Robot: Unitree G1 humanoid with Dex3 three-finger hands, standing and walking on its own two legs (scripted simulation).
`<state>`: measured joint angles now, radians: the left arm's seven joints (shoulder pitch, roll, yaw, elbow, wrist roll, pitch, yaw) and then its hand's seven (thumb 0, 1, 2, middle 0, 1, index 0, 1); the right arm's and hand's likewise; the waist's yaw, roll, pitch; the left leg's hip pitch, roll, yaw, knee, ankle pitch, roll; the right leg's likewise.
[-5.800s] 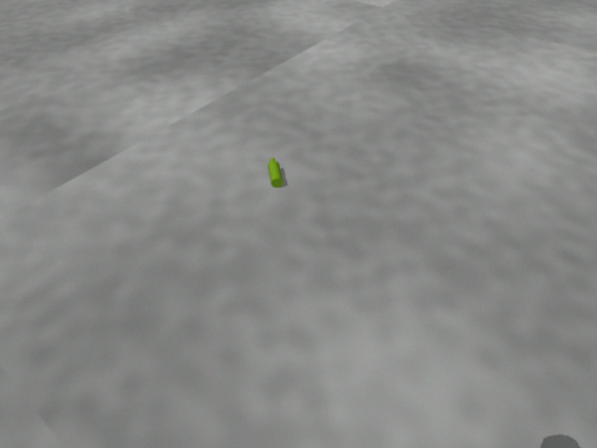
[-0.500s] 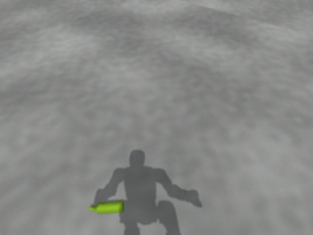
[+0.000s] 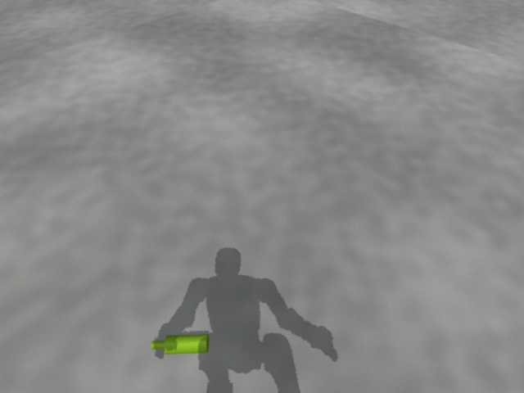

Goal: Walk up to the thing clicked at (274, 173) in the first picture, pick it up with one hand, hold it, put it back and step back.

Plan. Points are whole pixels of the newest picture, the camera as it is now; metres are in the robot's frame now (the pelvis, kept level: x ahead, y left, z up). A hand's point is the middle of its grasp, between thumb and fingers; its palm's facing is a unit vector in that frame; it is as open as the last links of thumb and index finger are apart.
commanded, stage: walk up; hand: left
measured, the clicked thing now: (180, 344) +0.45 +0.32 -0.75
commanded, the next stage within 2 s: stand in 0.48 s
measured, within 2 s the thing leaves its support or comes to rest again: neither
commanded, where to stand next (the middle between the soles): +0.06 +0.01 m, yaw +0 degrees
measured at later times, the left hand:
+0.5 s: hand out of the picture +0.09 +0.25 -0.15, palm faces +0.03 -0.94 -0.34, open 7.4 cm
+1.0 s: hand out of the picture +0.07 +0.24 -0.15, palm faces -0.02 -0.94 -0.34, open 7.4 cm
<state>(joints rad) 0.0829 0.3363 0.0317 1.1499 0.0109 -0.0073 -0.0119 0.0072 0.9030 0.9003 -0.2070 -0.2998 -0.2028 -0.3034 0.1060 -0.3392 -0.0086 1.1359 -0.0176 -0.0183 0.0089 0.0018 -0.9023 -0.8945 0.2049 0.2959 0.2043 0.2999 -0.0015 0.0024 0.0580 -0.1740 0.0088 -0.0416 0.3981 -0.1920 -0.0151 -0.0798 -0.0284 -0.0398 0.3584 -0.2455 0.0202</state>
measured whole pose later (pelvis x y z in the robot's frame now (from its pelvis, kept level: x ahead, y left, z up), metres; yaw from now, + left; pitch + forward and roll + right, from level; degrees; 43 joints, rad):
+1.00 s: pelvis -0.01 -0.01 +0.00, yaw +0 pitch -2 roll +0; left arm 0.11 0.34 0.00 1.14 0.01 -0.01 -0.01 0.01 0.90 0.90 -0.21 -0.30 -0.20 -0.30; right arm 0.09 -0.35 0.00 1.15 -0.01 -0.01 0.01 0.00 -0.90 -0.89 0.20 0.30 0.20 0.30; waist 0.00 0.01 0.05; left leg -0.14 0.02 -0.05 0.32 -0.14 -0.04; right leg -0.06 -0.01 -0.04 0.32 -0.22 0.00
